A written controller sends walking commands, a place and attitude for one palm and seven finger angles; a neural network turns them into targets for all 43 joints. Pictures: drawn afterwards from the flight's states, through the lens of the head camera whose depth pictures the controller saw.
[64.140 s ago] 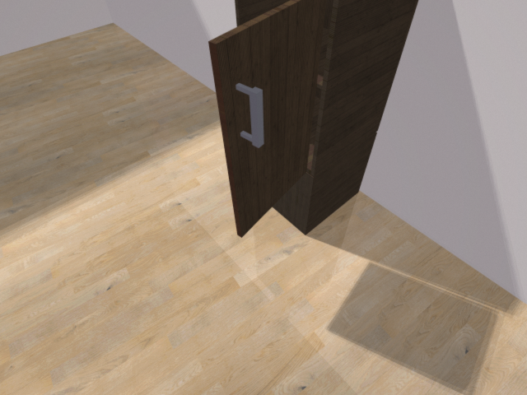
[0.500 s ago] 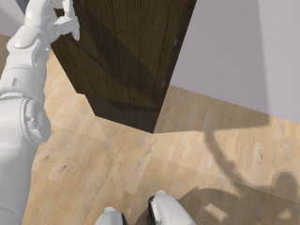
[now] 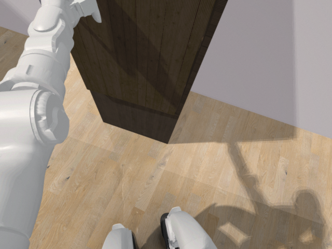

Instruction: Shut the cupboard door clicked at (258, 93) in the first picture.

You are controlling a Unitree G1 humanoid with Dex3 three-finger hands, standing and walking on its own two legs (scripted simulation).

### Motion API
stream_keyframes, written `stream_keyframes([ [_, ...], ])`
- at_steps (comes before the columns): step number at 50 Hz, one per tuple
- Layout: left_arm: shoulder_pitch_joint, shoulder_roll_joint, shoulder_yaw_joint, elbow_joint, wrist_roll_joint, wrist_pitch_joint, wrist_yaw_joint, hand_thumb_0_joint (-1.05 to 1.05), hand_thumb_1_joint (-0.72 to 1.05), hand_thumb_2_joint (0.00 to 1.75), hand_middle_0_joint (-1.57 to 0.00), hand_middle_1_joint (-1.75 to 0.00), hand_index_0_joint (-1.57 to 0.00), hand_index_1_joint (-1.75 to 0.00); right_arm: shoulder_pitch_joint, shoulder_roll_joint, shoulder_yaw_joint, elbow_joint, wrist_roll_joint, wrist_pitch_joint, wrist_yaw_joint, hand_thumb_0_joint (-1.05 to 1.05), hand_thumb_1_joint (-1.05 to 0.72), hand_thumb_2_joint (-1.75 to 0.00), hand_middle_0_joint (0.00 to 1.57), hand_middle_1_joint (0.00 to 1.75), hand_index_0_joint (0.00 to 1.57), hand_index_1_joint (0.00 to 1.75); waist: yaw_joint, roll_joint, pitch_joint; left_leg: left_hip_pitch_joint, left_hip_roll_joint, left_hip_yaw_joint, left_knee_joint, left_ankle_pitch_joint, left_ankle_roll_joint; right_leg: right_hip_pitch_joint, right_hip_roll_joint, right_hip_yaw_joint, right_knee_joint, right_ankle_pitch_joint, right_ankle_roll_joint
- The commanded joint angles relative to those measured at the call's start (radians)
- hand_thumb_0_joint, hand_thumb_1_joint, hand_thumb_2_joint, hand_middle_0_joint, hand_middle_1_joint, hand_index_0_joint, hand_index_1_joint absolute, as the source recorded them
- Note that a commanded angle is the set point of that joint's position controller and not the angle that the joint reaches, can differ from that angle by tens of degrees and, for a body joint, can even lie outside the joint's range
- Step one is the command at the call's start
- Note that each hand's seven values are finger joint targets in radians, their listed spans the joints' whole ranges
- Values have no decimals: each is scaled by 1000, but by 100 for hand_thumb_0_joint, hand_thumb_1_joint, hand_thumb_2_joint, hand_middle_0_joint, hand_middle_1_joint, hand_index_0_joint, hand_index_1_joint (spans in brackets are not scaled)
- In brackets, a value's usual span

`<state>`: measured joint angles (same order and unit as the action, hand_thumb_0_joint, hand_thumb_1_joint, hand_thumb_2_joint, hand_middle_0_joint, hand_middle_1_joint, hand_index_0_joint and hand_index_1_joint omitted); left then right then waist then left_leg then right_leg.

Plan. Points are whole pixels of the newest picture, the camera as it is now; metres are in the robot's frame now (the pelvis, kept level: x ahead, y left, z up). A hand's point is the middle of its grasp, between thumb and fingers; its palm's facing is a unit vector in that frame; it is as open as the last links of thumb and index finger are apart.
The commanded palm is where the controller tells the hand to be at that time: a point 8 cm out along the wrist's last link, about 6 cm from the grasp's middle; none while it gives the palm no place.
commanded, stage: pull the fist back off the door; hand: left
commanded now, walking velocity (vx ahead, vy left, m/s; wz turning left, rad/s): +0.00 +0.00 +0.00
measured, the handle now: out of the picture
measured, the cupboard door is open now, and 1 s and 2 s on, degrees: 2 0 0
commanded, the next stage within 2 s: draw the hand back to the body in 0.78 s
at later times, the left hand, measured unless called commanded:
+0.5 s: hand (106, 13) +0.57 +0.02 +0.15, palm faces +0.04 -1.00 -0.02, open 3.1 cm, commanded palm +0.53 +0.06 +0.15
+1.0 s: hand (109, 28) +0.52 +0.01 +0.16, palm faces +0.05 -1.00 -0.01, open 3.1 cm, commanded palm +0.46 +0.08 +0.16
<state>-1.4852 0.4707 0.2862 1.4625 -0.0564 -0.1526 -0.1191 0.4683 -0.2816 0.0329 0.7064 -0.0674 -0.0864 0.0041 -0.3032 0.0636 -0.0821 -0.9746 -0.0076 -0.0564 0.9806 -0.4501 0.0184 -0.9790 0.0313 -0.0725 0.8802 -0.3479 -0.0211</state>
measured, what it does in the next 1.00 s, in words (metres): stands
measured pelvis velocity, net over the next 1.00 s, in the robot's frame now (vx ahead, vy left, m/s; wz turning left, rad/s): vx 0.01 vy -0.01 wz -0.02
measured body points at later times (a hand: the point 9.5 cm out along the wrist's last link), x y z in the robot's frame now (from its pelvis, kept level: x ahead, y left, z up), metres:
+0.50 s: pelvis +0.02 +0.00 +0.02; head +0.13 -0.02 +0.46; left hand +0.56 +0.07 +0.15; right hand -0.07 -0.24 -0.09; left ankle -0.01 +0.10 -0.68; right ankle +0.03 -0.11 -0.68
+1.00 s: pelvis +0.01 -0.01 +0.03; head +0.08 -0.03 +0.47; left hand +0.51 +0.07 +0.16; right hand +0.05 -0.26 -0.10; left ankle -0.01 +0.10 -0.68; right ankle +0.03 -0.11 -0.68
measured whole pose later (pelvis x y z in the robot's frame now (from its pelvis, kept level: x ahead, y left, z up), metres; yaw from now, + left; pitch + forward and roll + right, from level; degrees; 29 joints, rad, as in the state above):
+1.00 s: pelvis +0.01 -0.01 +0.03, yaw -1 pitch +15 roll +0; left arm -1.01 0.12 0.23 1.17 0.00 -0.34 0.23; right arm 0.35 -0.23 0.00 0.64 -0.05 0.01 0.05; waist -0.15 0.04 -0.12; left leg -0.64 -0.01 0.01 0.79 -0.41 0.01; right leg -0.71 0.03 0.00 0.78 -0.34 -0.03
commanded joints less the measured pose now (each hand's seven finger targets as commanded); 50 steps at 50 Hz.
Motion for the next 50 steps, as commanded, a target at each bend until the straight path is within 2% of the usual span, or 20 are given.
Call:
stream_keyframes([
  [1, -620, 33, 87, -303, 99, -142, 406, 0, 90, 90, -130, -150, -130, -150, 288, -156, -68, -23, -66, -5, 76, 0, -90, -90, 20, 30, 20, 30, -64, 150, -597, 416, 17, -55, -49, 434, -9, 153, 11, 19, -69, 269, 15],
  [3, -588, 51, 60, -292, 204, -195, 477, 0, 90, 90, -130, -150, -130, -150, 299, -161, -79, -19, -79, 5, 103, 0, -90, -90, 20, 30, 20, 30, -62, 125, -611, 404, 17, -48, -46, 459, -13, 161, 12, 16, -48, 283, 12],
  [6, -541, 60, 8, -283, 251, -210, 446, 0, 90, 90, -130, -150, -130, -150, 294, -165, -90, -28, -63, 26, 115, 0, -90, -90, 20, 30, 20, 30, -44, 139, -624, 415, 8, -19, -83, 422, -7, 236, 9, 31, -77, 294, 5],
  [8, -503, 66, 8, -251, 218, -182, 401, 0, 90, 90, -130, -150, -130, -150, 300, -169, -91, -35, -44, 46, 103, 0, -90, -90, 20, 30, 20, 30, -40, 91, -603, 402, 4, -12, -116, 390, 2, 304, 12, 38, -107, 307, 4],
  [10, -493, 59, 24, -283, 168, -163, 372, 0, 90, 90, -130, -150, -130, -150, 285, -165, -89, -52, -31, 57, 92, 0, -90, -90, 20, 30, 20, 30, -21, 96, -610, 417, 0, -2, -146, 383, 2, 358, 15, 42, -128, 324, 5],
  [13, -411, 61, 68, -302, 108, -181, 356, 0, 90, 90, -130, -150, -130, -150, 279, -157, -86, -62, -23, 56, 81, 0, -90, -90, 20, 30, 20, 30, 3, 20, -585, 386, -2, 11, -177, 355, 9, 435, 18, 46, -151, 337, 9],
  [18, -246, -3, 42, -347, 120, -255, 367, 0, 90, 90, -130, -150, -130, -150, 261, -144, -96, -68, -23, 52, 89, 0, -90, -90, 20, 30, 20, 30, 44, 8, -528, 398, -5, 40, -194, 385, 9, 465, 18, 47, -159, 388, 6],
  [21, -146, -47, 27, -349, 112, -247, 359, 0, 90, 90, -130, -150, -130, -150, 249, -144, -107, -73, -15, 63, 90, 0, -90, -90, 20, 30, 20, 30, 62, -48, -504, 401, -9, 53, -205, 403, 9, 500, 19, 47, -168, 424, 6],
  [22, -132, -83, -1, -362, 103, -240, 352, 0, 90, 90, -130, -150, -130, -150, 235, -141, -107, -80, -11, 67, 90, 0, -90, -90, 20, 30, 20, 30, 66, -40, -488, 396, -13, 59, -215, 390, 8, 512, 19, 48, -175, 427, 6],
  [23, -135, -83, 4, -387, 95, -242, 350, 0, 90, 90, -130, -150, -130, -150, 234, -139, -110, -81, -7, 72, 87, 0, -90, -90, 20, 30, 20, 30, 74, -13, -491, 428, -12, 61, -219, 414, 7, 515, 17, 46, -175, 439, 3],
  [24, -121, -73, 17, -412, 88, -245, 350, 0, 90, 90, -130, -150, -130, -150, 226, -138, -111, -85, -5, 77, 84, 0, -90, -90, 20, 30, 20, 30, 84, -31, -499, 436, -14, 61, -221, 421, 7, 529, 18, 47, -175, 450, 4],
  [26, -141, -150, -42, -490, 73, -260, 348, 0, 90, 90, -130, -150, -130, -150, 198, -127, -113, -94, -4, 77, 81, 0, -90, -90, 20, 30, 20, 30, 80, -13, -502, 475, -14, 61, -222, 434, 5, 520, 18, 45, -178, 457, 5],
  [29, -98, -189, -70, -571, 63, -284, 354, 0, 90, 90, -130, -150, -130, -150, 168, -118, -118, -96, 3, 76, 75, 0, -90, -90, 20, 30, 20, 30, 97, 16, -532, 553, -9, 55, -217, 494, -2, 513, 18, 40, -165, 480, 2],
  [32, -61, -251, -121, -573, 63, -272, 362, 0, 90, 90, -130, -150, -130, -150, 136, -112, -119, -91, 7, 77, 72, 0, -90, -90, 20, 30, 20, 30, 98, -18, -481, 550, -8, 55, -225, 467, -3, 499, 18, 36, -172, 454, 5],
  [35, -7, -247, -112, -582, 60, -256, 373, 0, 90, 90, -130, -150, -130, -150, 103, -106, -114, -100, 14, 81, 61, 0, -90, -90, 20, 30, 20, 30, 119, -54, -478, 535, -14, 61, -240, 451, 0, 544, 12, 40, -173, 466, 4],
  [38, -98, -252, -132, -558, 64, -249, 387, 0, 90, 90, -130, -150, -130, -150, 79, -102, -104, -92, 17, 84, 49, 0, -90, -90, 20, 30, 20, 30, 90, -78, -399, 505, -19, 61, -252, 375, 7, 520, 6, 48, -190, 419, 9],
  [39, -114, -222, -109, -549, 69, -253, 393, 0, 90, 90, -130, -150, -130, -150, 69, -102, -102, -87, 18, 83, 46, 0, -90, -90, 20, 30, 20, 30, 97, -54, -413, 507, -19, 56, -249, 375, 3, 515, 3, 50, -181, 413, 6],
  [45, -76, -226, -102, -454, 67, -258, 385, 0, 90, 90, -130, -150, -130, -150, 48, -98, -92, -92, 14, 76, 41, 0, -90, -90, 20, 30, 20, 30, 98, -98, -424, 471, -24, 59, -242, 357, 4, 525, -3, 57, -173, 415, 10],
  [48, 135, -117, 14, -485, 55, -254, 361, 0, 90, 90, -130, -150, -130, -150, 40, -103, -92, -139, 21, 87, 38, 0, -90, -90, 20, 30, 20, 30, 187, -121, -503, 452, -31, 78, -262, 396, 7, 666, -4, 67, -166, 486, 2],
  [50, 220, -114, 6, -582, 50, -248, 329, 0, 90, 90, -130, -150, -130, -150, 16, -93, -90, -168, 33, 94, 37, 0, -90, -90, 20, 30, 20, 30, 214, -111, -498, 450, -29, 94, -279, 402, 8, 719, -7, 73, -177, 525, 2],
])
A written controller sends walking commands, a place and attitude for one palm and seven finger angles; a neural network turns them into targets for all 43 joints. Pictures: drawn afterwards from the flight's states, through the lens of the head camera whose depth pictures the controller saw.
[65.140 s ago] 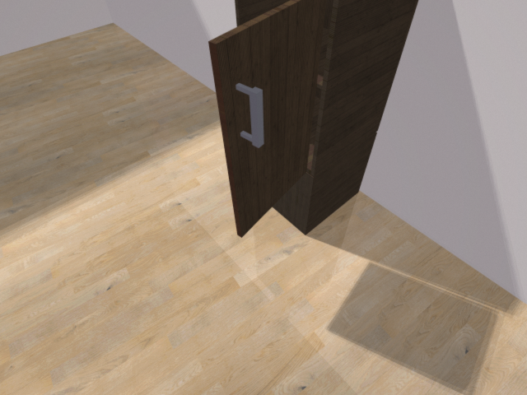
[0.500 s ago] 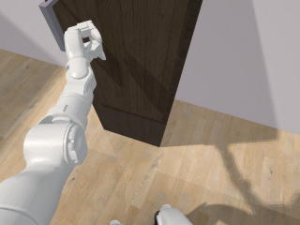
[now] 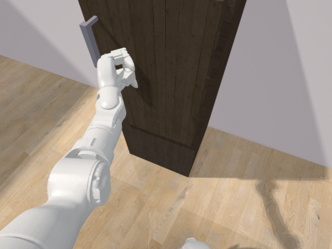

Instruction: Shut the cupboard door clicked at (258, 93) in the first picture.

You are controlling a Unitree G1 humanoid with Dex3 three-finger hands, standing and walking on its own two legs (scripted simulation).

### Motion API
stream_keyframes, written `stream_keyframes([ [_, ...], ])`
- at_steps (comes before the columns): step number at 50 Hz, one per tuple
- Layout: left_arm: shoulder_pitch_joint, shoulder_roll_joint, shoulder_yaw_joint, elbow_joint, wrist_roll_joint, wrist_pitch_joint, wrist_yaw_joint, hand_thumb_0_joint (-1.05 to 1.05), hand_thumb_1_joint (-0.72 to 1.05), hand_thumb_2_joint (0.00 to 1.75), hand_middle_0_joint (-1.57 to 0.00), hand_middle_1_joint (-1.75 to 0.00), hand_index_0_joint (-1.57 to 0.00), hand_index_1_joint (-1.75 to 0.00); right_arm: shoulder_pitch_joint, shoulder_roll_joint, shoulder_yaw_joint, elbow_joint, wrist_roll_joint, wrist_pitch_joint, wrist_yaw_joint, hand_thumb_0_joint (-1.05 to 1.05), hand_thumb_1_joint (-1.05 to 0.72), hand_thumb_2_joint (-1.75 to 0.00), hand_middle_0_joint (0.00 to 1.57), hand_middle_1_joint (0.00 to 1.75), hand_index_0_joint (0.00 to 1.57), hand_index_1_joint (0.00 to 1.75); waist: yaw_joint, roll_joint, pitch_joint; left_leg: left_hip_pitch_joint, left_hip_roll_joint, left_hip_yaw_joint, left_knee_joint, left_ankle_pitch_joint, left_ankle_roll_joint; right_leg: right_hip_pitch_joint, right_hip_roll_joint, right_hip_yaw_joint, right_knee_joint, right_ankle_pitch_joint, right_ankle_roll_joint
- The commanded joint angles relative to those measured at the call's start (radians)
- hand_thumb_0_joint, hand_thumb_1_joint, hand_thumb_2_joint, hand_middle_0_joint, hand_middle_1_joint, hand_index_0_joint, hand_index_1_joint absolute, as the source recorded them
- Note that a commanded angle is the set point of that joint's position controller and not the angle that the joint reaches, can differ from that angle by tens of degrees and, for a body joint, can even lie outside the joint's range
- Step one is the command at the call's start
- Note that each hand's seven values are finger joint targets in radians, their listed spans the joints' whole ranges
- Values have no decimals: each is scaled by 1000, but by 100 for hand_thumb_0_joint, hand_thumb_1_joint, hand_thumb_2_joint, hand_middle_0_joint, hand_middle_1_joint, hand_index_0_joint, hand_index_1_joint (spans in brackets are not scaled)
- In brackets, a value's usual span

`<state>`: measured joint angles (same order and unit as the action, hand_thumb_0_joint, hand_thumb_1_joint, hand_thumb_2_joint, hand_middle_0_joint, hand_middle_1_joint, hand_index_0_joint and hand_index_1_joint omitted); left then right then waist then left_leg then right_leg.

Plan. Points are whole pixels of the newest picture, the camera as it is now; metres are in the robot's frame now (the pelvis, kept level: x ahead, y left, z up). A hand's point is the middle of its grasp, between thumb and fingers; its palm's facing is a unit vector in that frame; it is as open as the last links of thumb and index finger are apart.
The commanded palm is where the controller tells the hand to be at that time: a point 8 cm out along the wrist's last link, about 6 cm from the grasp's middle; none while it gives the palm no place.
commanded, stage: draw the hand back to the body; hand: left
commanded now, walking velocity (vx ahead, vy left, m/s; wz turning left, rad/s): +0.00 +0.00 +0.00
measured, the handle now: (96, 43) +0.65 +0.14 +0.12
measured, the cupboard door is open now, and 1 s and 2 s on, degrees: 0 0 0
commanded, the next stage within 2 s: step back with the hand held close in 1.48 s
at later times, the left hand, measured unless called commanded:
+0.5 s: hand (77, 125) +0.34 +0.14 +0.16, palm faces +0.06 -0.99 -0.13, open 3.0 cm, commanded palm +0.30 +0.20 +0.17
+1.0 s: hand out of the picture +0.22 +0.26 +0.19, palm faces +0.39 -0.85 -0.36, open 5.3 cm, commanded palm +0.16 +0.30 +0.21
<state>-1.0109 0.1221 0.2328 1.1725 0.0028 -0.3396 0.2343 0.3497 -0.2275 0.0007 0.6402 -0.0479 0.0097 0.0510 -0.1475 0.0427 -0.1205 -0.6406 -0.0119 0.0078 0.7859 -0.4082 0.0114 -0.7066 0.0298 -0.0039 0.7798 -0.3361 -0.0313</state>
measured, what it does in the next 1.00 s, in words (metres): stands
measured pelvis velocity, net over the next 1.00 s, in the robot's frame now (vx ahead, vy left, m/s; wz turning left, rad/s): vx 0.01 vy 0.01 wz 0.04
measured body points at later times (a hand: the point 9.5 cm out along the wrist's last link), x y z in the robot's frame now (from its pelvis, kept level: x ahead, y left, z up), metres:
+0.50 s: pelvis -0.01 +0.00 +0.03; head -0.02 -0.02 +0.48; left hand +0.33 +0.19 +0.17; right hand +0.17 -0.24 -0.06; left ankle -0.02 +0.11 -0.70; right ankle +0.02 -0.10 -0.70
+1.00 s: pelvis +0.01 +0.01 +0.04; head -0.02 -0.02 +0.49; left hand +0.19 +0.30 +0.21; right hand +0.19 -0.19 -0.06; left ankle -0.02 +0.11 -0.70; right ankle +0.02 -0.10 -0.70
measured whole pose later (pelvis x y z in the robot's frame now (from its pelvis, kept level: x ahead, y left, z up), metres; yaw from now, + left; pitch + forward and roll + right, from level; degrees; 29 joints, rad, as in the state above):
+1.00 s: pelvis +0.01 +0.01 +0.04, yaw +2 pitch -4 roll +0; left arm 0.34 0.31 0.24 -0.27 -0.06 -0.07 0.07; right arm 0.20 -0.21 0.05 0.62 0.01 -0.02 -0.07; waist 0.05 0.09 -0.01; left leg -0.08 -0.03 -0.03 0.41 -0.27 0.03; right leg -0.13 0.01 -0.03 0.41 -0.22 -0.01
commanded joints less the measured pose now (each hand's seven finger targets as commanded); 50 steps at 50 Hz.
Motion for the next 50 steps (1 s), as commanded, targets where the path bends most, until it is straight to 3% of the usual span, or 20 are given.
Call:
stream_keyframes([
  [1, -198, 215, 42, -342, -16, -55, -41, 0, 90, 90, -130, -150, -130, -150, 122, -145, -58, -119, 20, 0, -10, 0, -90, -90, 20, 30, 20, 30, 69, -109, -444, 116, -24, 33, -96, 349, 17, 468, -2, 6, -89, 516, 13],
  [3, -113, 213, 32, -447, -42, -36, -72, 0, 90, 90, -130, -150, -130, -150, 96, -146, -61, -142, 38, 3, -20, 0, -90, -90, 20, 30, 20, 30, 78, -145, -423, 133, -19, 39, -120, 335, 22, 507, -1, 8, -116, 512, 14],
  [4, -118, 183, -3, -529, -61, -26, -89, 0, 90, 90, -130, -150, -130, -150, 72, -143, -59, -150, 47, 0, -24, 0, -90, -90, 20, 30, 20, 30, 71, -122, -394, 157, -17, 41, -132, 327, 24, 500, 0, 9, -135, 506, 16],
  [6, -62, 184, -11, -664, -94, -1, -117, 0, 90, 90, -130, -150, -130, -150, 43, -142, -62, -160, 60, -8, -35, 0, -90, -90, 20, 30, 20, 30, 87, -99, -399, 209, -15, 45, -149, 332, 26, 525, 2, 10, -157, 502, 16],
  [8, -48, 139, -76, -796, -114, 22, -145, 0, 90, 90, -130, -150, -130, -150, 12, -132, -61, -165, 74, -23, -50, 0, -90, -90, 20, 30, 20, 30, 75, -59, -374, 270, -10, 45, -166, 337, 27, 514, 1, 3, -179, 474, 17],
  [10, 3, 147, -80, -836, -128, 55, -161, 0, 90, 90, -130, -150, -130, -150, -17, -130, -54, -152, 79, -41, -63, 0, -90, -90, 20, 30, 20, 30, 78, -61, -300, 285, -7, 33, -194, 278, 28, 482, 2, -2, -213, 383, 18],
  [13, 75, 140, -100, -930, -140, 97, -180, 0, 90, 90, -130, -150, -130, -150, -66, -125, -44, -159, 88, -65, -81, 0, -90, -90, 20, 30, 20, 30, 97, -17, -256, 325, -13, 26, -225, 242, 28, 474, -2, -5, -244, 301, 14],
  [17, 243, 144, -94, -968, -161, 173, -207, 0, 90, 90, -124, -144, -124, -144, -139, -122, -28, -172, 99, -83, -95, 0, -90, -90, 20, 30, 20, 30, 131, -80, -189, 334, -12, 17, -266, 204, 24, 486, -11, -10, -278, 229, 13],
  [20, 329, 149, -88, -1050, -171, 224, -225, 0, 90, 90, -116, -135, -116, -135, -192, -116, -15, -197, 105, -89, -103, 0, -90, -90, 20, 30, 20, 30, 155, -76, -156, 359, -11, 10, -292, 208, 22, 503, -17, -17, -285, 219, 11],
  [21, 387, 222, -140, -1143, -94, 188, -206, 0, 90, 90, -113, -132, -113, -132, -212, -94, -14, -199, 99, -78, -109, 0, -90, -90, 20, 30, 20, 30, 134, -86, -131, 374, -15, 11, -329, 212, 25, 531, -37, 16, -323, 203, 23],
  [23, 525, 243, -104, -1153, -91, 188, -191, 0, 90, 90, -108, -126, -108, -126, -240, -97, -9, -203, 96, -60, -118, 0, -90, -90, 20, 30, 20, 30, 154, -110, -77, 374, -10, 3, -354, 212, 27, 559, -39, 12, -352, 187, 21],
  [26, 597, 250, -100, -1252, -81, 190, -188, 0, 90, 90, -100, -117, -100, -117, -270, -82, 6, -213, 93, -41, -125, 0, -90, -90, 20, 30, 20, 30, 154, -78, -40, 416, -4, 3, -386, 218, 23, 576, -38, 5, -379, 177, 19],
  [29, 650, 261, -93, -1358, -71, 196, -182, 0, 90, 90, -92, -108, -92, -108, -278, -78, 13, -216, 86, -44, -127, 0, -90, -90, 20, 30, 20, 30, 155, 17, -38, 474, -3, 0, -407, 257, 19, 592, -35, -4, -398, 213, 12],
  [36, 841, 269, -71, -1541, -61, 208, -165, 0, 90, 90, -72, -87, -72, -87, -294, -77, 21, -215, 67, -62, -128, 0, -90, -90, 20, 30, 20, 30, 167, 7, -37, 533, 2, -21, -442, 344, 10, 640, -28, -31, -411, 279, 8],
  [43, 1090, 348, 65, -1615, -62, 209, -151, 0, 90, 90, -53, -66, -53, -66, -306, -83, 12, -202, 57, -74, -126, 0, -90, -90, 20, 30, 20, 30, 195, -23, 4, 505, 7, -28, -449, 380, 2, 669, -28, -37, -419, 287, 8],
  [45, 1125, 352, 88, -1658, -64, 203, -148, 0, 90, 90, -47, -60, -47, -60, -307, -76, 12, -203, 58, -80, -125, 0, -90, -90, 20, 30, 20, 30, 197, 26, 5, 505, 7, -27, -448, 381, -3, 669, -33, -38, -413, 283, 8],
  [46, 1166, 362, 113, -1655, -67, 201, -144, 0, 90, 90, -45, -57, -45, -57, -305, -75, 9, -201, 58, -83, -125, 0, -90, -90, 20, 30, 20, 30, 202, 4, 13, 496, 9, -31, -450, 375, -4, 669, -32, -42, -412, 275, 9],
  [50, 1283, 398, 184, -1707, -72, 193, -136, 0, 90, 90, -34, -45, -34, -45, -301, -78, -1, -197, 57, -103, -125, 0, -90, -90, 20, 30, 20, 30, 210, 15, 20, 485, 12, -24, -442, 392, -3, 672, -37, -38, -411, 288, 13],
])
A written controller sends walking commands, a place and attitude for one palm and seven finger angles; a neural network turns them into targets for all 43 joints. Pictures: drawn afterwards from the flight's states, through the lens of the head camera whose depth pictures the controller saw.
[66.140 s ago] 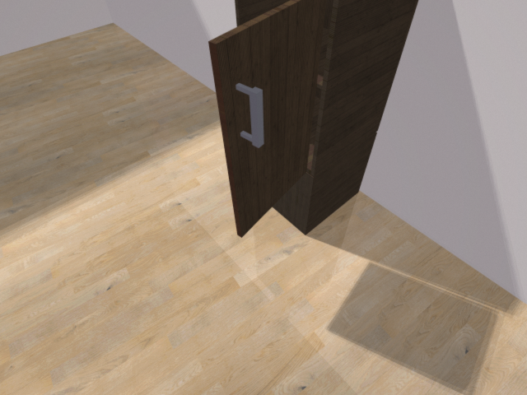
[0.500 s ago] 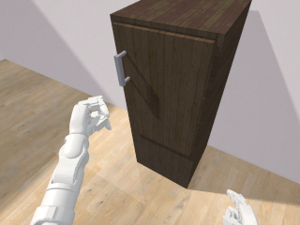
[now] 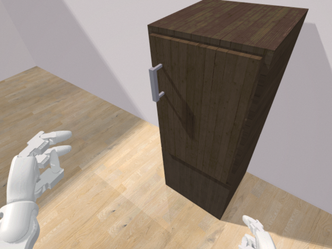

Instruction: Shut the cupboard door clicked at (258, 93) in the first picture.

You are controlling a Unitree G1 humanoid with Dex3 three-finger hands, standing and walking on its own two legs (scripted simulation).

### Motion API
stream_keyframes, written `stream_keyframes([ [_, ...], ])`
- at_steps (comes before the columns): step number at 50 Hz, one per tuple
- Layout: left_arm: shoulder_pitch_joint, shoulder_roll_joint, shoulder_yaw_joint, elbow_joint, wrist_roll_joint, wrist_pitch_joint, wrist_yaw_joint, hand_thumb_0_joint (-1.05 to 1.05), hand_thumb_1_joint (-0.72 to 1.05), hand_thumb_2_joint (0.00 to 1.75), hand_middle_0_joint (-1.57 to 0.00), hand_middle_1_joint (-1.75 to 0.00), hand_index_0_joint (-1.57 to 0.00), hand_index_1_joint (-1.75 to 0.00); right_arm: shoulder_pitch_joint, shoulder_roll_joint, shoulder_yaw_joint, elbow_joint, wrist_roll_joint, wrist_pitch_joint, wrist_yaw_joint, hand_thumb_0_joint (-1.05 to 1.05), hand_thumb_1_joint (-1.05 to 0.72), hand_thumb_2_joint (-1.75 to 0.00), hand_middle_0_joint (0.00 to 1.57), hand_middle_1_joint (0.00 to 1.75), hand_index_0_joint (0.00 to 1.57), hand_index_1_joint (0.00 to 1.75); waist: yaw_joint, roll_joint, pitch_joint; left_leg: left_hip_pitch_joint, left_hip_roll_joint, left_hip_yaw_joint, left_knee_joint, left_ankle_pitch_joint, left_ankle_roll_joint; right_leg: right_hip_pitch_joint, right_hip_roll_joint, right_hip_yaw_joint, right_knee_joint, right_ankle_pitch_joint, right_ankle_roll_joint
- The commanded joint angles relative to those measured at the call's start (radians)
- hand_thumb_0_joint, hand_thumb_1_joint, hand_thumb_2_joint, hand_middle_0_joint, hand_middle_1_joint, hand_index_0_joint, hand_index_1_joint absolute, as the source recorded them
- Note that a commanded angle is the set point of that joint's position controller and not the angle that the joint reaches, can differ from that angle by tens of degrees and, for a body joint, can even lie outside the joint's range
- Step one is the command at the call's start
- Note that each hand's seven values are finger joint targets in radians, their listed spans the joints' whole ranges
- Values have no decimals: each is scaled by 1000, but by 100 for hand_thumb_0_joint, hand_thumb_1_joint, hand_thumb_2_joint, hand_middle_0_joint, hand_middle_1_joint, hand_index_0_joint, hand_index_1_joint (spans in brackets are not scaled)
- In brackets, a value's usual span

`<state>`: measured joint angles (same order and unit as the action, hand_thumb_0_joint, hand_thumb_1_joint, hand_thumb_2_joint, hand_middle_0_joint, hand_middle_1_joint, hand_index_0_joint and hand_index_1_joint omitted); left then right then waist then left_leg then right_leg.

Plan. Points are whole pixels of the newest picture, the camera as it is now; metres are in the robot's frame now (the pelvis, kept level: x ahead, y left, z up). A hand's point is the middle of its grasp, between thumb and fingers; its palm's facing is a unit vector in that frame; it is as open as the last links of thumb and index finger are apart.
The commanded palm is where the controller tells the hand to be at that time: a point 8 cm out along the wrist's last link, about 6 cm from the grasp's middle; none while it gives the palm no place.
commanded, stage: draw the hand back to the body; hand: left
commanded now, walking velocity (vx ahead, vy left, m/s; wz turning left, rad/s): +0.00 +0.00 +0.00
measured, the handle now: (157, 83) +0.65 +0.11 +0.08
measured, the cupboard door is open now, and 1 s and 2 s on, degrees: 0 0 0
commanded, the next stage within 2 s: step back with the hand held close in 0.48 s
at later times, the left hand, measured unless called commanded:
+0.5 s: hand (39, 180) +0.19 +0.26 +0.16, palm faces +0.45 -0.80 -0.39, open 7.4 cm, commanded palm +0.14 +0.30 +0.17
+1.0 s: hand (20, 190) +0.17 +0.29 +0.15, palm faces +0.40 -0.77 -0.50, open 7.4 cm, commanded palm +0.11 +0.32 +0.17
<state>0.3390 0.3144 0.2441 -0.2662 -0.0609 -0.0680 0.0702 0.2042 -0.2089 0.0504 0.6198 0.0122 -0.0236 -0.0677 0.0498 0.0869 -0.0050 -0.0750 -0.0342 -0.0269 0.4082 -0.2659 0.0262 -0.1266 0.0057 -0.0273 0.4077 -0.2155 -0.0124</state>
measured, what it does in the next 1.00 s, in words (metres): stands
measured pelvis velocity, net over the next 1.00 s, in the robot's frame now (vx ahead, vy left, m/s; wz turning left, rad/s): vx -0.03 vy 0.02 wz -0.01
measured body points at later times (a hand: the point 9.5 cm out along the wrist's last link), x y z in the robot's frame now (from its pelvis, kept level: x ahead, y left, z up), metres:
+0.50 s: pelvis +0.00 +0.00 +0.00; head -0.03 -0.03 +0.45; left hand +0.16 +0.30 +0.18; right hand +0.19 -0.22 -0.08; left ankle -0.02 +0.10 -0.74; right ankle +0.01 -0.11 -0.74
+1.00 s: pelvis -0.03 +0.02 -0.01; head -0.02 +0.01 +0.44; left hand +0.14 +0.33 +0.18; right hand +0.14 -0.23 -0.10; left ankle -0.02 +0.10 -0.74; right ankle +0.01 -0.11 -0.74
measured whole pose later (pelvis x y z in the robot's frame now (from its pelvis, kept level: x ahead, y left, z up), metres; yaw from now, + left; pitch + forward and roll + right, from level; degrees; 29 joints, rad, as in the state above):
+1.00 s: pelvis -0.03 +0.02 -0.01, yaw -1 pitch +1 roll +0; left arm 0.54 0.42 0.42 -0.45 -0.06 -0.15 0.13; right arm 0.20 -0.24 -0.02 0.57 0.02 0.01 -0.09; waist 0.01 0.03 0.00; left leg -0.28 -0.07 0.00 0.54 -0.27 0.06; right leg -0.34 -0.03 0.00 0.54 -0.22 0.02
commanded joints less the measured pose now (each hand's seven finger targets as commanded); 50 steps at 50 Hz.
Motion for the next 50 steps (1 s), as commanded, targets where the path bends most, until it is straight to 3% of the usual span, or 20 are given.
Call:
stream_keyframes([
  [1, -47, 213, 190, -288, -8, -82, 31, 0, 90, 90, -31, -42, -31, -42, -154, -97, -54, -174, -1, -75, -6, 0, -90, -90, 20, 30, 20, 30, 13, -18, -98, -81, 36, 10, -62, 248, -19, 90, -13, -15, -38, 162, -6],
  [5, 64, 246, 263, -301, -16, -87, 41, 0, 90, 90, -20, -30, -20, -30, -143, -100, -64, -170, 3, -94, -10, 0, -90, -90, 20, 30, 20, 30, 20, -28, -72, -96, 39, 13, -59, 238, -17, 76, -14, -11, -40, 149, -3],
  [6, 49, 206, 223, -285, -11, -88, 39, 0, 90, 90, -20, -30, -20, -30, -141, -101, -63, -161, 0, -98, -10, 0, -90, -90, 20, 30, 20, 30, 11, -34, -49, -102, 36, 14, -61, 224, -16, 58, -15, -13, -41, 135, -3],
  [9, -19, 188, 181, -270, -2, -85, 46, 0, 90, 90, -20, -30, -20, -30, -132, -115, -68, -148, 1, -114, -17, 0, -90, -90, 20, 30, 20, 30, -6, -40, -10, -95, 36, 9, -63, 166, -7, 8, -15, -9, -57, 69, 1],
  [12, -39, 200, 188, -271, 4, -88, 55, 0, 90, 90, -20, -30, -20, -30, -131, -119, -72, -147, 0, -123, -25, 0, -90, -90, 20, 30, 20, 30, 1, -57, -37, -85, 31, 8, -61, 160, 0, 15, -15, -9, -51, 60, -1],
  [17, -17, 222, 217, -307, 4, -96, 60, 0, 90, 90, -20, -30, -20, -30, -138, -107, -66, -144, -4, -133, -25, 0, -90, -90, 20, 30, 20, 30, 14, -24, -77, -85, 29, 6, -61, 190, -7, 60, -18, -9, -41, 94, -6],
  [18, -13, 250, 240, -321, 4, -94, 59, 0, 90, 90, -20, -30, -20, -30, -142, -113, -66, -144, -5, -135, -26, 0, -90, -90, 20, 30, 20, 30, 21, -9, -88, -85, 29, 7, -56, 211, -7, 75, -17, -4, -43, 117, -6],
  [21, 6, 229, 235, -305, -1, -90, 55, 0, 90, 90, -20, -30, -20, -30, -141, -99, -61, -145, -6, -134, -21, 0, -90, -90, 20, 30, 20, 30, 21, 4, -62, -93, 30, 10, -58, 222, -14, 69, -19, -6, -39, 132, -7],
  [25, 19, 204, 221, -272, -6, -82, 45, 0, 90, 90, -20, -30, -20, -30, -141, -99, -61, -147, -4, -121, -18, 0, -90, -90, 20, 30, 20, 30, 15, -29, -19, -103, 37, 12, -64, 206, -13, 51, -15, -5, -53, 110, -6],
  [30, 13, 205, 220, -286, -6, -82, 44, 0, 90, 90, -20, -30, -20, -30, -140, -101, -63, -149, -5, -120, -18, 0, -90, -90, 20, 30, 20, 30, 14, -7, -48, -87, 37, 16, -64, 204, -11, 59, -17, -2, -53, 112, -4],
  [31, -77, 313, 321, -350, 0, -123, 56, 0, 90, 90, -20, -30, -20, -30, -124, -142, -79, -183, 3, -102, -12, 0, -90, -90, 20, 30, 20, 30, -25, -4, -18, -187, 62, -25, -11, 125, 12, 11, -77, 95, -85, 134, -18],
  [32, 36, 252, 279, -268, -4, -128, 54, 0, 90, 90, -20, -30, -20, -30, -111, -130, -81, -164, -1, -92, -13, 0, -90, -90, 20, 30, 20, 30, -31, -73, -35, -171, 53, -34, 29, 110, 12, -18, -116, 117, -101, 118, -32],
  [34, 93, 234, 260, -277, 0, -144, 54, 0, 90, 90, -20, -30, -20, -30, -107, -126, -88, -163, -2, -74, -6, 0, -90, -90, 20, 30, 20, 30, -37, -122, -73, -177, 50, -36, 87, 129, 4, -33, -163, 138, -91, 148, -56],
  [36, 130, 234, 257, -293, -3, -152, 63, 0, 90, 90, -20, -30, -20, -30, -97, -131, -96, -166, 2, -58, -5, 0, -90, -90, 20, 30, 20, 30, -45, -108, -108, -188, 53, -38, 115, 146, -3, -41, -188, 142, -63, 185, -71],
  [39, 162, 259, 284, -333, -7, -160, 75, 0, 90, 90, -20, -30, -20, -30, -98, -137, -104, -176, 7, -44, -11, 0, -90, -90, 20, 30, 20, 30, -49, -81, -159, -184, 75, -49, 107, 265, -13, -27, -179, 115, 20, 301, -64],
  [43, 152, 300, 315, -409, -5, -155, 85, 0, 90, 90, -20, -30, -20, -30, -111, -154, -108, -204, 4, -24, -28, 0, -90, -90, 20, 30, 20, 30, -39, 35, -190, -205, 125, -86, 32, 495, -27, 6, -92, 45, 152, 368, -12],
  [44, 161, 295, 314, -408, -4, -154, 86, 0, 90, 90, -20, -30, -20, -30, -107, -147, -107, -211, 4, -21, -30, 0, -90, -90, 20, 30, 20, 30, -37, 23, -193, -216, 134, -89, 29, 520, -27, 15, -82, 41, 170, 366, -5],
  [46, 161, 283, 307, -399, -3, -150, 86, 0, 90, 90, -20, -30, -20, -30, -96, -152, -111, -220, 4, -14, -30, 0, -90, -90, 20, 30, 20, 30, -39, -9, -177, -261, 146, -96, 16, 458, -22, 18, -72, 47, 181, 320, 0],
  [48, 167, 299, 328, -396, -1, -153, 87, 0, 90, 90, -20, -30, -20, -30, -103, -159, -114, -223, 1, -14, -31, 0, -90, -90, 20, 30, 20, 30, -34, 4, -158, -328, 153, -113, -15, 334, -6, 29, -66, 56, 187, 259, 4],
  [50, 172, 275, 311, -395, 4, -159, 87, 0, 90, 90, -20, -30, -20, -30, -93, -158, -113, -229, 3, -12, -30, 0, -90, -90, 20, 30, 20, 30, -41, -9, -139, -405, 160, -121, -29, 199, 14, 47, -66, 68, 197, 218, 7],
])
